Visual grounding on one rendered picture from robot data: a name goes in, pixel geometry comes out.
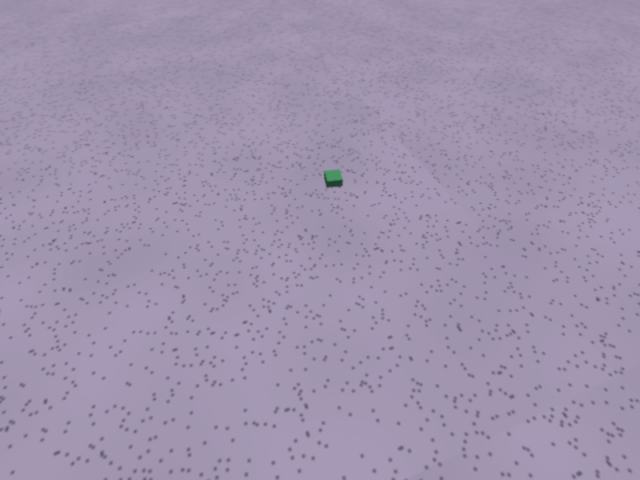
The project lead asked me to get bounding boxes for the small box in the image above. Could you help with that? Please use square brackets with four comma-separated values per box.
[324, 169, 343, 187]

